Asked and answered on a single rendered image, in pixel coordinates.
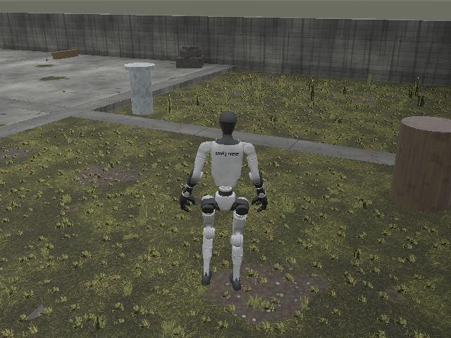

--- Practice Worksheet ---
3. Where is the robot left upper arm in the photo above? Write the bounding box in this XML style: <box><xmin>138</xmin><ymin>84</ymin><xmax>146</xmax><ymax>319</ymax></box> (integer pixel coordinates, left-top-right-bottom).
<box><xmin>191</xmin><ymin>142</ymin><xmax>213</xmax><ymax>180</ymax></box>

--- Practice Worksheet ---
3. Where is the left robot hand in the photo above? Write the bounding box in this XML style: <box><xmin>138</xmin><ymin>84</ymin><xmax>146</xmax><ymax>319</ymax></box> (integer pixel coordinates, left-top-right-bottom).
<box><xmin>179</xmin><ymin>194</ymin><xmax>195</xmax><ymax>212</ymax></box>

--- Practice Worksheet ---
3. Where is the right robot hand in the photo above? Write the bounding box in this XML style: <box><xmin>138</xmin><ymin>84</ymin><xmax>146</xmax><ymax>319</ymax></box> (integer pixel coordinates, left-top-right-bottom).
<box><xmin>252</xmin><ymin>196</ymin><xmax>268</xmax><ymax>212</ymax></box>

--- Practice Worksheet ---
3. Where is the left robot shin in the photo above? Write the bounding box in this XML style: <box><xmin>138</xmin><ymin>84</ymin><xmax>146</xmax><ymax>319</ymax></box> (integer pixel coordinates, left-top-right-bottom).
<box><xmin>202</xmin><ymin>227</ymin><xmax>213</xmax><ymax>276</ymax></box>

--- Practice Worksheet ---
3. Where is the left robot forearm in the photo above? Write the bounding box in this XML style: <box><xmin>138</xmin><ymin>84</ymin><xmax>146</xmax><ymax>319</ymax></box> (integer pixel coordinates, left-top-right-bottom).
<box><xmin>182</xmin><ymin>169</ymin><xmax>198</xmax><ymax>197</ymax></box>

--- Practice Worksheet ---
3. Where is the robot right upper arm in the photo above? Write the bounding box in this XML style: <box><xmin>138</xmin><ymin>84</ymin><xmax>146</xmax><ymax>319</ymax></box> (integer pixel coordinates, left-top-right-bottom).
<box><xmin>242</xmin><ymin>142</ymin><xmax>260</xmax><ymax>181</ymax></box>

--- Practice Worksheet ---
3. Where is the humanoid robot torso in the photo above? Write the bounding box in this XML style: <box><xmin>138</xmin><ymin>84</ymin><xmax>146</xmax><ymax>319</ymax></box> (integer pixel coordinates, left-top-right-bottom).
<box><xmin>210</xmin><ymin>138</ymin><xmax>243</xmax><ymax>211</ymax></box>

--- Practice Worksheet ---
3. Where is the right robot forearm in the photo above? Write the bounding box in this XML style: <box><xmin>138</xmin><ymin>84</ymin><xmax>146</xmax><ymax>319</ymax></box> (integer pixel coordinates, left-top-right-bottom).
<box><xmin>253</xmin><ymin>171</ymin><xmax>266</xmax><ymax>198</ymax></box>

